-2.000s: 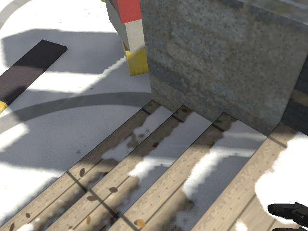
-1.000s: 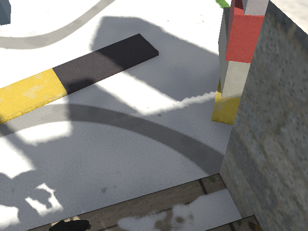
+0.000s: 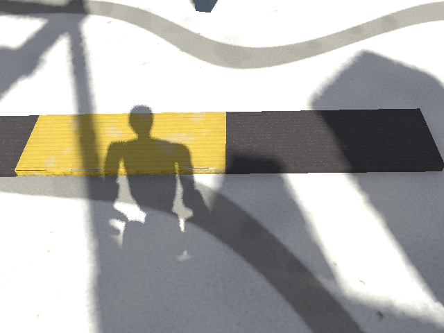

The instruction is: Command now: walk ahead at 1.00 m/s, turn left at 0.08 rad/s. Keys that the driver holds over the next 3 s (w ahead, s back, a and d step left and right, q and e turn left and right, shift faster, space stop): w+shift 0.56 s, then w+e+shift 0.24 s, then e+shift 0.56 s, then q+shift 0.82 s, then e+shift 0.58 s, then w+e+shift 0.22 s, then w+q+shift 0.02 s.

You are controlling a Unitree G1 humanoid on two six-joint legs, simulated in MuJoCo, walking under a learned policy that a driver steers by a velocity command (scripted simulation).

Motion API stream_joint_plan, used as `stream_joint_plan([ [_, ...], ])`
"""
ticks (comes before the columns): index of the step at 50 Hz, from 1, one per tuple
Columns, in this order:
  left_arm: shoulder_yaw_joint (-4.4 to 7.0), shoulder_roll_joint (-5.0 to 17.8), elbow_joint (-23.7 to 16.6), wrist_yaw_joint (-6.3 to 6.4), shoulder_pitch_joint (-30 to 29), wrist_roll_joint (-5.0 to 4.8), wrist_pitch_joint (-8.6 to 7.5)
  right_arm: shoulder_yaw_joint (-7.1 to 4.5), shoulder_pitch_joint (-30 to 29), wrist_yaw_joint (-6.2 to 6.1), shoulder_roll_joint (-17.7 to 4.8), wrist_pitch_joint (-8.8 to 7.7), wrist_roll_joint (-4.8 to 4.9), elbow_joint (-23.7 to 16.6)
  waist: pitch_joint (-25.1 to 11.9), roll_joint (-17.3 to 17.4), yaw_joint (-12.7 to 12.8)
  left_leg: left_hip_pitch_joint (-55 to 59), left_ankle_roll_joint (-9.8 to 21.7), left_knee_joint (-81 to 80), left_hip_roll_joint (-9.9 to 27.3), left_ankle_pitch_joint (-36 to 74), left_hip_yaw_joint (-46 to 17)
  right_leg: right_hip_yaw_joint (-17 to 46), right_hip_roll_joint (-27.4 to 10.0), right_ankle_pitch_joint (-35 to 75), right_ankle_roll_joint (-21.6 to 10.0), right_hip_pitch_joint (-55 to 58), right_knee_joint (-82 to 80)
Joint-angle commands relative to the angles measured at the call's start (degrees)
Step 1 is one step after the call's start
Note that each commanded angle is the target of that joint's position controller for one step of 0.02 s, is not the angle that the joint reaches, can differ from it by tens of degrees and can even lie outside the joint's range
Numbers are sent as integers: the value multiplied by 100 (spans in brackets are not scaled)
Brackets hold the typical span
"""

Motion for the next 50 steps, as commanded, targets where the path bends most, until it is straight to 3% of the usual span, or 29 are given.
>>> stream_joint_plan([
  [1,-69,186,-245,-190,-50,184,-24,-161,-812,-238,-842,-222,208,-598,440,225,380,-2093,834,-1710,964,1304,-1259,-429,33,2604,-181,2025,-1878],
  [5,-23,507,-403,-183,-368,-100,87,-185,-478,-112,-770,-105,225,-274,597,466,199,-397,542,-313,1202,2552,-1112,-997,32,1200,-183,2072,-2898],
  [6,45,670,-251,-252,23,-130,67,-210,-412,-96,-913,-56,234,-237,341,552,379,236,447,380,1188,3225,-1081,-996,-30,1242,-261,2372,-3342],
  [7,189,1006,94,-278,1280,-133,81,-263,-856,-70,-1151,-22,257,-224,-118,759,1091,369,319,1622,1273,4167,-1085,-941,-123,1608,-491,3450,-3565],
  [8,326,1263,584,-300,2738,73,62,-241,-1292,43,-1118,-75,263,-306,-610,33,1851,-357,140,3821,776,4388,-697,-1278,81,1364,-719,5069,-3414],
  [9,88,776,972,-381,3424,157,37,-123,-1587,71,-375,-158,171,-388,-214,-1251,2039,-2837,105,6459,-19,-575,-1011,-719,-173,1065,-842,6163,-1914],
  [10,-19,691,917,-355,3530,218,-16,12,-945,63,-21,-235,244,-655,-312,-2493,1403,-4221,327,7517,-124,-995,-1534,-419,-106,2142,-539,6548,-743],
  [11,-16,796,875,-285,3400,241,-6,104,-309,51,110,-313,315,-835,-937,-3279,956,-4768,357,7483,-6,-755,-1604,789,-440,2071,-877,6953,-1502],
  [12,230,1375,1006,-159,3210,119,-27,182,-877,44,-71,-376,551,-1231,-1208,-2464,951,-5909,258,6377,445,38,-1178,3118,-1534,-2316,-1804,7313,-3168],
  [13,82,893,815,-111,2571,132,-99,138,-1654,-35,-328,-312,642,-1198,-691,-281,888,-5738,259,5781,881,699,-1011,3829,-1748,-3644,-1820,6300,-3722],
  [14,-149,394,747,-135,2009,221,-307,80,-2330,-47,-399,-204,558,-1296,-2,735,597,-5355,357,4846,988,1531,-1498,3906,-1750,-3463,-1594,4868,-3661],
  [16,-267,380,571,-46,765,199,-301,75,-2271,60,-397,93,189,-1390,829,613,-199,-4017,-6,2891,1542,1975,-1313,2378,-1334,-1489,-1388,2306,-3653],
  [18,-276,428,514,132,665,210,-162,44,-2535,59,-601,97,92,-1562,932,-368,-215,-2898,-337,1524,1612,2705,-859,1189,-684,-729,-1198,1500,-4285],
  [22,-173,627,861,245,1846,-200,-70,148,-4030,267,-454,26,169,-1940,1075,179,444,-1929,-214,-1018,1087,3790,-74,71,-509,651,-1030,2808,-5003],
  [24,-210,504,923,196,2284,37,-52,72,-4189,421,-480,-58,203,-1986,687,173,472,-1164,32,-1643,387,4166,535,-507,-221,3287,-823,3930,-4684],
  [26,-78,964,960,219,2269,76,30,-74,-3296,451,-792,-131,194,-1821,312,-899,-220,-246,271,-1927,144,3642,539,-642,-516,5533,-690,4640,-3597],
  [27,-82,915,973,201,2017,184,85,-251,-2091,370,-1108,-71,218,-1409,-231,-1155,-941,1033,440,-2012,144,3818,424,-804,-415,5801,-516,4494,-2429],
  [28,-41,995,784,197,1386,227,101,-384,-446,264,-1333,38,237,-841,-855,-1101,-1782,3127,579,-1815,707,3915,-257,-827,-187,4751,-314,3169,-742],
  [29,-256,-30,535,63,1860,252,35,-382,219,229,-1730,61,77,-557,-1754,1253,-1083,5106,1101,-1744,2044,2438,-2795,-509,948,-1915,-194,1090,1961],
  [30,-237,109,458,-9,2050,-236,-182,-308,268,242,-1346,-48,-21,-489,-2204,1664,-1065,5376,1393,-3019,2663,1246,-4839,539,1131,-2835,-425,150,2676],
  [31,-89,479,171,49,1323,-426,-237,-262,-201,216,-1140,-126,-52,-433,-970,1217,-882,4491,1189,-3426,2512,1361,-4052,220,811,-2559,-478,-286,2610],
  [33,-59,351,-82,87,473,-309,-205,-108,-1087,291,-531,-293,-113,-403,170,0,-384,2515,787,-3848,2029,2723,-2354,1,350,-1724,-548,101,1990],
  [36,-22,94,-89,14,1041,-361,23,9,-1145,342,-138,-313,-146,-95,-37,446,117,1846,313,-3734,1772,4496,-1019,-124,11,-1242,-501,472,1825],
  [39,-87,25,-497,-65,372,-308,130,-46,-1233,184,-622,-248,-69,44,511,322,219,1056,-18,-4196,1785,4935,-309,-307,-162,-831,-289,50,1369],
  [43,-161,86,-983,-231,-557,-69,40,32,-1251,-115,-824,-225,-140,25,1099,137,179,82,-563,-4083,1127,6735,934,-1472,512,614,-98,866,-640],
  [46,-79,381,-1164,-405,-614,1,39,-60,-681,-428,-1574,-209,-17,-33,429,513,255,682,-829,-2891,1336,8823,907,-2128,1258,953,-79,2229,-1884],
  [48,242,1170,-852,-399,1015,44,202,-194,-966,-518,-1964,-87,-25,-262,-338,849,1145,642,-894,-734,1574,9890,719,-1915,1574,318,-445,3954,-2033],
  [49,382,1609,-594,-312,2022,76,265,-148,-896,-440,-1656,-74,-24,-385,-596,-731,1561,-692,-1276,2309,898,5959,757,-1016,943,1440,-1294,5527,-2606],
  [50,307,1610,-816,-240,1750,211,211,189,-319,-201,-842,-155,68,-756,-2210,-1842,1054,-2806,-1381,4721,122,291,-345,2284,-1030,1359,-2795,7691,-2584],
])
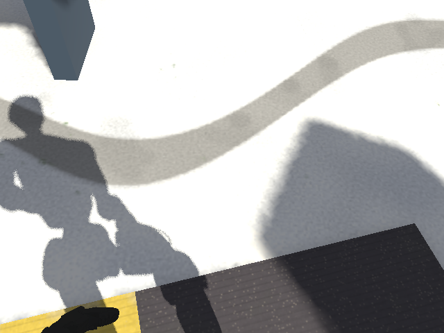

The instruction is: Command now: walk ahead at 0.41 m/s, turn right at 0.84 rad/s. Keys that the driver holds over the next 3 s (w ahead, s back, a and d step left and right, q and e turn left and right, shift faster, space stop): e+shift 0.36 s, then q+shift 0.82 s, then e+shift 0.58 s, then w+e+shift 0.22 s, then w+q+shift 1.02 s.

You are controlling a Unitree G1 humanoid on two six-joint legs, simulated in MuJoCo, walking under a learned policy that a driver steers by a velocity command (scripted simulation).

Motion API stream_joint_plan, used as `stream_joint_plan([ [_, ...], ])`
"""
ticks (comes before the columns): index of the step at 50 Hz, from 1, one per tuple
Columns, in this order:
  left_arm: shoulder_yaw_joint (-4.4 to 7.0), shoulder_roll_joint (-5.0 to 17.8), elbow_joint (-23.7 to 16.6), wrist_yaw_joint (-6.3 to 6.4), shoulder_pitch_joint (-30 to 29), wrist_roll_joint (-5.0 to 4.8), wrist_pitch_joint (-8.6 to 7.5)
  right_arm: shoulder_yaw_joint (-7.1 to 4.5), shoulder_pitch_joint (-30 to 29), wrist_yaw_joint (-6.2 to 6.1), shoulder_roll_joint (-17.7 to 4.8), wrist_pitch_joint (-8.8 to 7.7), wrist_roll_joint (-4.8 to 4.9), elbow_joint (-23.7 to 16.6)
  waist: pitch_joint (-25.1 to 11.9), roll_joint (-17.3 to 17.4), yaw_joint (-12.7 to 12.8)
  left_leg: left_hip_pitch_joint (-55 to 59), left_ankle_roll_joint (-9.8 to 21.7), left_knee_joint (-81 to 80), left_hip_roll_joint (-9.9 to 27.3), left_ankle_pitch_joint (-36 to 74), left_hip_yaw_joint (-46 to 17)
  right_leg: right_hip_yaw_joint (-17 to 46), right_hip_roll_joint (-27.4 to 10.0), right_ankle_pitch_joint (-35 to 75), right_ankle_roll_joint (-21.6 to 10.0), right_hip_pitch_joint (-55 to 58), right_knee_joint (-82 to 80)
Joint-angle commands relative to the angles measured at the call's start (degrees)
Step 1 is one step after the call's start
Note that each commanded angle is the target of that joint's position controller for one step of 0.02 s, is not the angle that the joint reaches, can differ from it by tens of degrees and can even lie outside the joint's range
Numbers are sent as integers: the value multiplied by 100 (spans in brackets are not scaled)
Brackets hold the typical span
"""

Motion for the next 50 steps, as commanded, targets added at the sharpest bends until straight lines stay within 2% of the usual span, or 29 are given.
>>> stream_joint_plan([
  [1,502,1568,-201,247,2124,162,140,-85,-285,274,-1149,-279,87,-1207,-3618,-694,1247,-3910,-102,4303,-262,-667,-1910,4351,-2031,1694,-1876,6389,-1203],
  [3,371,1293,-464,302,1343,-37,77,-60,-988,315,-900,-251,15,-1655,-1899,547,545,-4023,217,3010,31,-674,-1791,3687,-1502,1641,-1399,4401,-1636],
  [6,236,884,-984,377,103,-5,208,-113,-519,270,-824,74,39,-1529,-1081,518,-287,-2861,57,1075,272,-554,-1580,2823,-905,1595,-907,1849,-1923],
  [8,293,1074,-1094,471,4,-22,407,-68,-647,217,-620,269,22,-1588,-1333,176,-336,-2171,-134,-82,16,-183,-1339,2586,-636,1707,-705,1182,-1753],
  [10,357,1223,-1093,566,254,-176,616,-29,-887,221,-526,448,39,-1645,-1728,9,-252,-1641,-165,-1068,-271,435,-1123,2485,-411,886,-317,1209,-1627],
  [12,363,1157,-1292,592,-125,-236,692,-186,-117,301,-783,514,-87,-1388,-2126,-206,-780,-663,21,-1454,-343,1490,-986,2144,-107,299,173,1010,-846],
  [13,294,841,-1436,572,-385,-194,667,-296,550,314,-967,539,-153,-1155,-2035,41,-1084,147,331,-1769,-24,1594,-1309,1760,283,-588,521,116,-48],
  [14,159,316,-1534,487,125,-192,651,-382,-23,245,-1462,610,-143,-1344,-1549,1780,-443,-25,1254,-3325,1656,1128,-3932,969,837,-2439,854,-787,1190],
  [15,185,512,-1426,415,940,-253,568,-362,-1205,100,-1542,577,-354,-1857,-1419,2377,256,-737,1967,-3833,2577,416,-5586,1348,217,-2543,903,-938,2571],
  [16,285,863,-1163,431,1289,-317,602,-223,-2206,-2,-1004,540,-363,-2317,-950,1841,524,-1427,1878,-3726,2341,103,-4781,1371,-30,-2129,947,-713,3349],
  [17,356,1035,-992,494,1475,-262,675,-169,-2463,-33,-746,549,-211,-2391,-711,1403,602,-1725,1554,-3571,1984,203,-3794,1128,-150,-1794,1000,-572,3655],
  [18,406,1105,-956,557,1398,-142,711,-206,-2411,-54,-780,531,-94,-2364,-748,932,538,-1710,1358,-3391,1768,597,-3214,1031,-297,-1424,1033,-473,3854],
  [20,249,736,-1113,520,908,-30,682,-255,-1847,-65,-942,474,-67,-2135,-850,348,283,-1687,1440,-3107,1364,2115,-2498,925,-310,-1183,1020,-13,3276],
  [22,38,334,-1237,453,584,-63,573,-314,-1402,-40,-1045,485,-13,-1943,-1172,391,76,-1121,1604,-2839,1329,3476,-2268,876,-279,-1564,1040,319,1934],
  [24,-44,207,-1164,386,491,-60,487,-340,-1310,34,-1067,561,107,-1839,-1444,722,-7,-988,1593,-2760,1192,3504,-2160,833,-343,-1566,1081,1169,385],
  [27,86,377,-758,313,945,-98,508,-356,-1115,115,-1076,647,252,-1734,-1095,775,180,-1565,1420,-2343,835,2143,-2210,580,-207,498,1051,2679,-2223],
  [28,141,518,-727,335,1036,-57,537,-333,-890,143,-972,624,198,-1684,-1078,642,137,-2065,1205,-2076,624,1556,-2227,601,-306,770,935,3332,-2320],
  [29,298,1024,-715,354,1216,40,584,-309,-626,235,-781,550,131,-1662,-1338,-117,81,-3143,784,-1341,113,113,-2030,1132,-1059,1518,704,4498,-1536],
  [30,355,1181,-727,391,1421,42,656,-281,-558,321,-658,473,111,-1710,-1631,-1046,289,-4290,467,45,-289,-1468,-1738,1893,-2193,2948,199,5268,-1160],
  [31,408,1306,-761,421,1133,88,704,-378,-571,335,-855,419,188,-1793,-1789,-1260,255,-4718,248,1438,-248,-1720,-1418,2045,-2898,3150,-254,4844,-1361],
  [33,272,869,-942,463,261,99,602,-468,-758,125,-1040,653,235,-1840,-1435,-1049,74,-4682,30,2933,134,-1066,-1063,1679,-2646,2179,-210,3775,-1707],
  [36,101,625,-1001,551,-529,104,491,-534,-206,-77,-1089,1075,65,-1881,-1059,-889,-483,-3887,-108,3715,191,-129,-989,851,-2176,1707,2,2603,-1827],
  [40,156,778,-851,620,-609,53,553,-388,-363,146,-767,1139,71,-2331,-1155,-883,-538,-3089,178,1159,548,84,-645,245,-1960,640,225,3053,-1805],
  [43,331,1003,-642,549,-504,-92,574,-466,52,365,-881,1142,142,-2295,-1208,-974,-549,-1886,449,-436,628,-488,-269,136,-2101,254,222,3081,-1550],
  [45,290,639,-493,552,-444,-146,649,-612,1073,316,-1022,1104,176,-1766,-766,132,-857,-951,829,-2107,82,419,-106,-346,-1465,-265,562,2317,141],
  [46,255,410,-863,534,-720,-22,733,-708,1380,263,-1466,988,90,-1691,-72,2079,-817,-675,1728,-2312,843,2659,-2402,-168,-585,-3005,1081,353,2129],
  [47,184,178,-1331,507,-823,-118,667,-642,456,250,-1799,685,-176,-2110,-190,2852,-141,-1657,2679,-3899,1658,1443,-5506,960,112,-3391,1129,-320,3415],
  [48,266,634,-1222,489,-900,-213,537,-618,-309,226,-1834,482,-265,-2499,-60,2057,-23,-1798,2500,-4216,1909,715,-5187,1323,-87,-2806,977,-316,3835],
  [50,331,794,-1064,525,-979,-97,442,-574,-708,130,-1626,436,-5,-2609,-98,502,131,-1846,1763,-3692,1318,506,-4156,1364,-356,-1712,960,-41,3359],
])
Over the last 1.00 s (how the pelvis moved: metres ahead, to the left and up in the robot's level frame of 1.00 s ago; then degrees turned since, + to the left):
0.98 -0.09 -0.14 -15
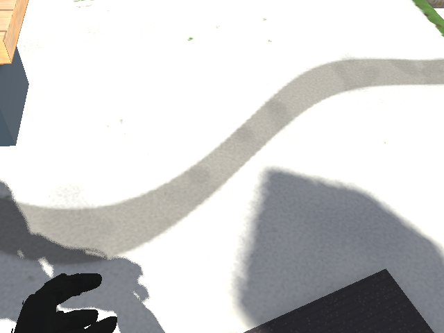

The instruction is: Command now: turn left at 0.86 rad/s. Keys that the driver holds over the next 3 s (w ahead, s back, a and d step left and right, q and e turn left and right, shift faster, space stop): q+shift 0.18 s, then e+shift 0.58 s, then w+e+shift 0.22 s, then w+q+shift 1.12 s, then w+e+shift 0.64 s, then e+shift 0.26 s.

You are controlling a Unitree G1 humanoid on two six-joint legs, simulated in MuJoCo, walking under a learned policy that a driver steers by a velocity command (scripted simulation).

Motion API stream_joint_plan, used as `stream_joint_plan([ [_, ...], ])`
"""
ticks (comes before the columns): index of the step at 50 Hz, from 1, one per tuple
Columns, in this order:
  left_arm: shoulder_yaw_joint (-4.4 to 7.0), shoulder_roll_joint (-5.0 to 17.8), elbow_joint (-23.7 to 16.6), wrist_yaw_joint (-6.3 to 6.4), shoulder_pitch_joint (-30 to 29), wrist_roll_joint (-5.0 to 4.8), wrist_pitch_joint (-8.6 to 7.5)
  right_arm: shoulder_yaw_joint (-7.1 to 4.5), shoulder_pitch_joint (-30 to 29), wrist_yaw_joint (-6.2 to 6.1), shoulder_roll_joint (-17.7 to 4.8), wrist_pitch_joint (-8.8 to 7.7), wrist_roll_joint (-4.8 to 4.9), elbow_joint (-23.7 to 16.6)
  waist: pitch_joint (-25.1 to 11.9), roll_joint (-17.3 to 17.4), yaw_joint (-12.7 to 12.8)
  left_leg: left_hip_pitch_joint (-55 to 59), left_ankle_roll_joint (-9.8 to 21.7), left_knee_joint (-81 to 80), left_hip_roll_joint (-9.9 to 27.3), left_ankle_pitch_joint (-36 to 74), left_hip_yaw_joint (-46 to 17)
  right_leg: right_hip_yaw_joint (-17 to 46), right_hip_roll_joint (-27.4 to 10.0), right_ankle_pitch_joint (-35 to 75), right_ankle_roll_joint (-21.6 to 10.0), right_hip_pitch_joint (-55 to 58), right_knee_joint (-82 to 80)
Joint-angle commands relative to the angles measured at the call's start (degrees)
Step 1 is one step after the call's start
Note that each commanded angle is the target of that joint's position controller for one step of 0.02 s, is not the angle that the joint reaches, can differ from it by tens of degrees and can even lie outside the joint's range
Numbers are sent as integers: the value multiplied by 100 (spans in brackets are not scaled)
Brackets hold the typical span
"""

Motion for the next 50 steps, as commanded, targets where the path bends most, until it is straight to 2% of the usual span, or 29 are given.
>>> stream_joint_plan([
  [1,197,589,-631,44,-587,136,-227,-282,-1014,-170,-1221,-267,136,-844,-77,620,684,277,559,-2742,1154,1206,-2954,462,84,1043,-5,-829,538],
  [3,150,359,-520,-38,-458,129,-205,-194,-1060,-297,-914,-163,130,-920,-579,725,705,507,479,-2430,785,1681,-2531,357,271,1620,93,-480,434],
  [6,61,149,-486,-99,-511,68,-205,-213,-687,-331,-874,-41,189,-912,-701,759,538,1276,537,-2386,722,1743,-2768,432,472,1463,212,-728,-897],
  [9,78,195,-326,-116,-482,27,-280,-288,-724,-338,-979,75,200,-964,-779,1041,424,1544,471,-2228,674,1518,-3030,572,520,1446,265,-549,-2127],
  [12,93,375,76,-147,347,-29,-239,-186,-1080,-172,-919,130,56,-1006,-1162,1514,531,1244,389,-2095,709,1912,-2594,31,253,1267,222,575,-2699],
  [14,71,335,233,-219,697,6,-205,-39,-1246,-49,-653,142,74,-956,-1020,1311,619,859,350,-1926,730,1402,-2383,-206,22,1825,93,1208,-3261],
  [15,1,122,330,-275,847,65,-224,68,-1285,-8,-380,130,55,-885,-942,1139,667,792,218,-1696,602,980,-2081,-239,-52,2122,-7,1545,-3939],
  [16,-137,-198,367,-334,760,181,-280,182,-1044,18,5,106,-35,-712,-874,722,511,930,-22,-1196,282,494,-1615,155,-159,1959,-72,1594,-4393],
  [17,-125,294,201,-295,352,335,-360,146,-632,12,-33,98,-68,-798,-444,-419,-61,841,-471,-847,-153,39,-1134,1605,-784,1803,-538,977,-4670],
  [18,-82,521,-16,-237,-101,244,-399,32,-855,-49,-480,42,-136,-866,110,-836,-131,542,-737,-662,-89,66,-935,2407,-1125,1944,-939,607,-5128],
  [19,1,693,-39,-192,-1,173,-389,-102,-1338,-117,-882,-28,-140,-854,184,-688,156,350,-844,-430,-29,237,-870,2520,-1183,2209,-1096,736,-5052],
  [21,266,1384,86,-121,718,-6,-329,-187,-1848,-191,-982,-31,-75,-906,-305,-350,585,-412,-1033,460,-243,-146,-736,2900,-1302,2974,-1352,1679,-4798],
  [24,263,1188,81,51,983,-131,-164,-99,-1922,-211,-507,54,94,-874,-912,-363,604,-499,-1260,903,-328,-383,-703,2701,-865,3107,-1168,2115,-4532],
  [25,266,1079,52,126,1014,-182,-91,-107,-1978,-222,-446,66,97,-846,-1062,-417,643,-290,-1321,859,-382,-207,-706,2633,-678,2968,-1057,2120,-4477],
  [28,329,1071,-162,223,633,-266,99,-151,-1670,-164,-309,63,212,-642,-1159,-669,343,805,-1279,-653,-506,-241,-383,2350,-132,2276,-676,1595,-4463],
  [30,364,1020,-237,228,686,-308,160,-198,-1416,-71,-315,30,328,-411,-1000,-834,360,1524,-1007,-2196,-223,-65,-458,2501,-70,1949,-553,1379,-4337],
  [31,338,904,-217,224,827,-344,165,-240,-1075,-46,-342,27,384,-148,-1027,-507,297,2190,-905,-3197,16,933,-462,2236,188,1485,-498,1055,-3838],
  [32,330,713,-17,195,1576,-312,162,-233,-1167,-8,-368,49,346,-30,-1317,420,686,3311,-833,-2873,475,1192,-851,1490,741,405,-378,119,-2854],
  [33,310,595,-9,157,2032,-161,182,-160,-1355,50,-426,111,150,-132,-1486,1225,926,3751,-529,-2122,1287,2263,-1230,1206,1035,-306,-249,-962,-1910],
  [34,380,898,-583,109,1421,-215,162,-343,-1800,97,-1246,88,-160,-183,-1237,2530,1003,2621,564,-3114,2745,1465,-2746,431,642,-174,97,-1768,-1015],
  [35,487,1350,-477,175,1167,-264,160,-256,-2138,10,-868,8,-337,-370,-725,1921,880,1755,833,-3545,2710,710,-2635,346,62,357,338,-1610,119],
  [36,527,1409,-302,226,1307,-178,228,-54,-2606,-106,-409,-47,-379,-446,-392,1346,1062,1125,669,-3423,2148,1427,-1773,313,231,648,383,-1380,1408],
  [37,511,1349,-206,219,1709,-62,312,65,-2933,-174,-196,-139,-341,-654,-407,1188,1274,633,489,-3215,1860,2092,-1078,255,220,869,481,-911,2272],
  [38,481,1309,-221,198,2006,13,351,126,-3078,-224,-183,-198,-236,-688,-336,1059,1376,625,450,-2949,1674,2620,-622,252,109,1148,554,-953,2741],
  [40,412,1218,-416,87,2001,-2,246,121,-2320,-279,-460,-327,-204,-599,-690,941,1165,1231,326,-2940,1402,1298,-384,-107,-98,2084,557,-1137,2371],
  [43,175,830,-857,-164,1031,-175,108,-29,-1425,-201,-833,-353,-139,-428,-400,1100,527,2301,340,-3347,1598,-167,-482,-326,-499,1644,550,-1737,353],
  [46,70,665,-986,-310,1090,-153,64,-202,-1765,-41,-1206,-409,-64,-511,-406,1236,682,1788,240,-3630,1759,-153,9,-599,-755,942,296,-362,-1273],
  [49,91,769,-713,-263,1705,-154,75,-265,-2022,122,-1178,-499,23,-471,-246,1136,920,1376,220,-3424,1885,-144,401,-1095,-733,571,-40,566,-1968],
  [50,52,668,-589,-236,1907,-113,64,-247,-1969,154,-1089,-501,118,-404,-125,955,959,1168,252,-3161,1903,-109,430,-1118,-709,382,-193,846,-2427],
])
Over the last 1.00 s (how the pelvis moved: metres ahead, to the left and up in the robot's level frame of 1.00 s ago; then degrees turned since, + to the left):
0.17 0.08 0.03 -5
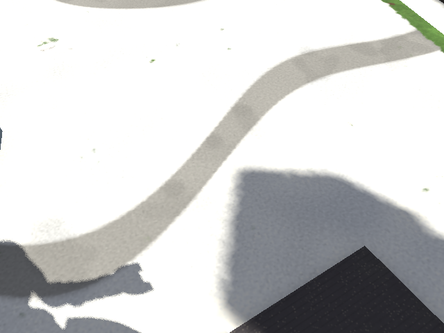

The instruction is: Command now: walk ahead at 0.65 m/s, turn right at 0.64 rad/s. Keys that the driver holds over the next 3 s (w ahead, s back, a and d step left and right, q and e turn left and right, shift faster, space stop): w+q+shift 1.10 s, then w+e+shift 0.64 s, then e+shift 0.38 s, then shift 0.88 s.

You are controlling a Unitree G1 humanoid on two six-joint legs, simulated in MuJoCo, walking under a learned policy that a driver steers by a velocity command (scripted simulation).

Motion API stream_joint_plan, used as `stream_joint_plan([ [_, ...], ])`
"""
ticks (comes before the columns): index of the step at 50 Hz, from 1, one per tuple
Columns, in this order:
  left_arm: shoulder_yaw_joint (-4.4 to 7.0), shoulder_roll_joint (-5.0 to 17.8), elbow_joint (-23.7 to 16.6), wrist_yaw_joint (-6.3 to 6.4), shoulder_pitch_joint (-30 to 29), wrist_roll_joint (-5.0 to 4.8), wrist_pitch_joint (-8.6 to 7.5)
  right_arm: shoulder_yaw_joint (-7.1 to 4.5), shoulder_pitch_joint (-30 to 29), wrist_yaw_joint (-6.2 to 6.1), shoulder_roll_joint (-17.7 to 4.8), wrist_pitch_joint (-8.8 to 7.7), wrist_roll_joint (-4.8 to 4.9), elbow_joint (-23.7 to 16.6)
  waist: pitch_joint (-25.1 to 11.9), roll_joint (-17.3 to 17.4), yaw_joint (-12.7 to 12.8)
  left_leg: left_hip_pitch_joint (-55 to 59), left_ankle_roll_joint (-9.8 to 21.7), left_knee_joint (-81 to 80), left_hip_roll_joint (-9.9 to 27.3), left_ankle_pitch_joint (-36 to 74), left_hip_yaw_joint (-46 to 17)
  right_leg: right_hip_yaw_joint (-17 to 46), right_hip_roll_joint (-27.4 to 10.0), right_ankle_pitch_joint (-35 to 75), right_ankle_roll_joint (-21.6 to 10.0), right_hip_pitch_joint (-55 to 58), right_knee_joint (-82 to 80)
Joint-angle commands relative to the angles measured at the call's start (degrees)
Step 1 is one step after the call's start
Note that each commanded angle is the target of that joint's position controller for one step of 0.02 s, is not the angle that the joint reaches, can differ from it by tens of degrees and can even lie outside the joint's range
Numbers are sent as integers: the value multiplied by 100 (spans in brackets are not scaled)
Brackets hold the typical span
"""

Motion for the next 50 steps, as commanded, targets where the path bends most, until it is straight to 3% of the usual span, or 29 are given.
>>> stream_joint_plan([
  [1,44,239,-19,41,622,69,-141,-318,-683,100,-917,-98,181,-351,527,180,379,-779,500,-130,1266,448,-720,-585,245,-228,-465,848,-1552],
  [3,114,375,829,-9,2491,255,-352,-2,-1275,181,-154,-98,70,-623,383,-1390,1191,-2853,332,4083,440,265,-213,-190,556,319,-691,3006,-1918],
  [4,-27,552,668,-96,2250,262,-536,286,-1474,248,820,-167,98,-928,499,-2285,626,-5011,205,6733,83,-1503,-655,1069,-121,2444,-667,3097,-869],
  [5,184,1182,250,-117,1882,146,-757,237,-1502,248,253,-369,408,-1074,-374,-2255,789,-6005,182,7281,-338,-299,-1819,4092,-1514,1265,-1607,3118,-2854],
  [6,192,1060,239,-130,1760,80,-733,104,-1351,256,-278,-403,513,-917,-269,-329,656,-6490,118,7440,-154,362,-2162,3514,-1799,1065,-1755,3478,-2784],
  [7,206,1203,365,-60,1620,173,-736,282,-1660,275,-41,-422,554,-1098,130,-404,640,-6977,-28,7236,67,865,-2192,4103,-2099,-1443,-2031,2915,-3448],
  [8,35,808,330,-14,1259,254,-775,304,-1487,260,14,-347,541,-1011,578,134,383,-6936,-166,7461,267,1342,-2199,3655,-1854,-2273,-1833,2318,-3530],
  [11,-286,17,544,35,879,394,-941,235,-587,280,-22,-129,482,-672,1092,-390,-126,-6786,-336,7957,150,2293,-2251,1697,-1142,-754,-1147,1348,-3440],
  [16,-365,-135,1114,350,1533,449,-1021,282,-1453,400,20,-155,405,-895,1311,-306,142,-5609,-96,5776,-186,3079,-1047,-443,-205,2369,-266,1221,-4143],
  [19,-302,426,1293,509,1593,427,-1067,245,-1649,503,93,-351,381,-970,679,-765,37,-3341,335,3639,-822,3245,88,-1032,-46,7228,85,1664,-3824],
  [21,-139,1062,1312,656,1487,398,-961,71,-1000,528,-143,-319,445,-917,160,-1674,-566,-2572,463,3285,-1150,2524,258,-1004,-506,10109,-61,2547,-2765],
  [23,32,1297,925,703,543,479,-798,-328,1370,488,-1011,-95,501,-273,-704,-1881,-1791,-646,854,2821,-1208,1695,-262,-762,-651,11137,-165,2566,-227],
  [24,100,1352,599,639,-415,415,-832,-453,2994,424,-1276,-19,468,218,-907,-1016,-2637,1187,1236,1275,-663,2714,-1270,-706,-66,7826,-132,1384,2510],
  [25,-259,-109,197,435,-1139,507,-1088,-339,2867,344,-1025,-6,229,651,-75,1185,-1940,1761,1161,1434,-530,2978,-2367,-64,1259,-135,-324,-1096,4731],
  [26,-473,-855,-327,229,290,151,-1376,-131,1784,347,-753,-197,-80,191,-1127,1751,-399,2459,2382,858,526,661,-5604,1615,1291,-721,-407,-2884,5806],
  [27,-452,-272,-516,98,-263,107,-1540,-153,1901,309,-339,-261,11,18,-959,703,-831,2008,2421,-320,737,-874,-6520,1780,1202,-164,-658,-3172,5442],
  [28,-394,-127,-595,31,-430,20,-1556,-131,1863,274,-258,-354,42,117,98,-309,-410,962,2269,-898,807,-924,-6318,1660,1035,101,-744,-3241,4843],
  [29,-404,-158,-462,25,-189,142,-1469,-103,1284,282,-185,-422,108,22,442,-915,61,-55,2040,-931,570,-656,-5851,1639,691,482,-735,-2799,4198],
  [32,-321,247,-356,114,-7,260,-1161,-115,563,170,-322,-424,183,-141,1009,-493,519,-2095,1846,-1127,-177,114,-4470,1357,338,526,-310,-1777,2583],
  [35,-397,69,-691,195,-1187,474,-1192,-182,590,-34,-570,-402,382,-25,1100,-216,56,-3357,1464,-1044,-829,1306,-3277,702,536,1820,-8,-69,39],
  [37,-370,-108,-735,183,-1324,264,-1184,-257,892,-76,-736,-329,395,106,534,250,-269,-3219,1220,-627,-864,1245,-3222,588,865,2865,184,997,-624],
  [41,-96,287,-837,167,-1801,-79,-1197,-299,1254,-154,-554,-145,418,213,420,583,-591,-918,829,512,-600,596,-4023,1287,781,2608,231,303,-2342],
  [42,10,390,-728,146,-1486,-124,-1228,-310,1217,-149,-534,-87,356,217,317,684,-442,-519,759,1038,-545,948,-4145,1363,658,2545,122,441,-2585],
  [44,318,859,-222,145,663,-101,-1262,-218,907,-20,-379,-82,183,38,-913,534,641,-1278,308,3710,-728,1876,-3617,1268,265,2004,-104,2989,-1827],
  [45,316,1151,-29,164,1655,117,-1224,77,1172,63,558,-159,34,-142,-1618,-894,670,-3007,233,6114,-906,-904,-3253,2390,-508,1028,-110,4812,-1091],
  [46,428,1789,-10,35,1593,387,-1264,181,2237,35,616,-308,571,-492,-2006,-3801,44,-4841,61,7634,-1006,-589,-2680,6287,-2093,-578,-1311,5380,-2858],
  [47,347,1093,-90,29,1076,313,-1185,119,1730,-58,26,-278,720,-318,-1208,-2278,259,-5546,23,7724,-347,550,-2394,6516,-1927,-3252,-1522,4806,-3511],
  [49,165,486,66,109,708,339,-1080,6,176,-41,-345,-184,315,-526,221,-113,481,-5093,46,7362,3,1240,-2027,4015,-1124,-808,-1126,3030,-3430],
  [50,126,404,197,113,519,368,-1090,1,52,-5,-276,-169,247,-683,479,-255,267,-4879,59,7001,193,1479,-2149,3372,-944,163,-1114,2426,-3285],
])
Over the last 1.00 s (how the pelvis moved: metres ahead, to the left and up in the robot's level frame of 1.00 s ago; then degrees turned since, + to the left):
-0.05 -0.07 0.00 -15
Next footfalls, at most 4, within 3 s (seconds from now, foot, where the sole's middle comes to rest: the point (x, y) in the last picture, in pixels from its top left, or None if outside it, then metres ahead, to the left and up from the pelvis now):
0.06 right None -0.01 -0.14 -0.79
0.48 left None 0.40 -0.01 -0.75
0.90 right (289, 253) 0.82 -0.13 -0.79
1.34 left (156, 221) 0.95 0.35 -0.79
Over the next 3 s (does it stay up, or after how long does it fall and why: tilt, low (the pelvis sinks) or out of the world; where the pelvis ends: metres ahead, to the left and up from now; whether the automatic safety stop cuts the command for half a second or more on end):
stays up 1.52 0.50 -0.02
